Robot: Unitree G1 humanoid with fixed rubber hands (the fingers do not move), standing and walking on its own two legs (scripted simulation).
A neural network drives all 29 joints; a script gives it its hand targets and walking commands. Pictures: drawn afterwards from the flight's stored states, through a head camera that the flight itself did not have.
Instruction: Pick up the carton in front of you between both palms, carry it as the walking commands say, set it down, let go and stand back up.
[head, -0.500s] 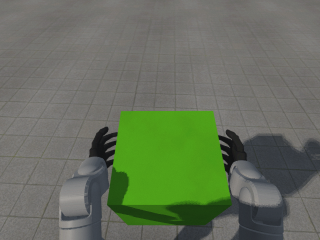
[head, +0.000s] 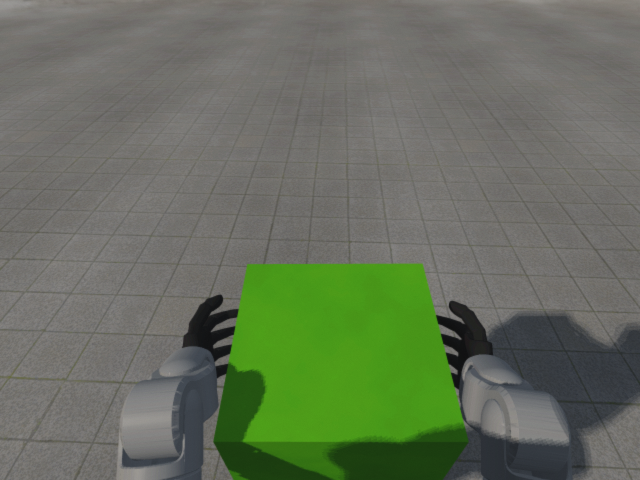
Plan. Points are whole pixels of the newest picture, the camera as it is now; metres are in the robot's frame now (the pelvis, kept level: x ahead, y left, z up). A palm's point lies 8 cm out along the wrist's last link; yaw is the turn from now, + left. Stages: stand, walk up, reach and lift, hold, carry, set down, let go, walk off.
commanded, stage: carry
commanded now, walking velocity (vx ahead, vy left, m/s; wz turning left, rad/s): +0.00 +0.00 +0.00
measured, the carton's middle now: (334, 392) +0.24 +0.00 +0.03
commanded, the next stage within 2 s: hold in 0.98 s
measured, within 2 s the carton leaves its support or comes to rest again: neither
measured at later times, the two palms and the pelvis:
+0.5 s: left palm (216, 378) +0.24 +0.14 +0.06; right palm (470, 385) +0.24 -0.16 +0.05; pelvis -0.03 -0.01 +0.00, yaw +0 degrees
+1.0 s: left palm (222, 379) +0.24 +0.14 +0.05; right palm (472, 387) +0.24 -0.16 +0.04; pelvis -0.05 -0.01 +0.00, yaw +0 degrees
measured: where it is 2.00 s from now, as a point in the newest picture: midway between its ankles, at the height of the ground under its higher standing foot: outside the picture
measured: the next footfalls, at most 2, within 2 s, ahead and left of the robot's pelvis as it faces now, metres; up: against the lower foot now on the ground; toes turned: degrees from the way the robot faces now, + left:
none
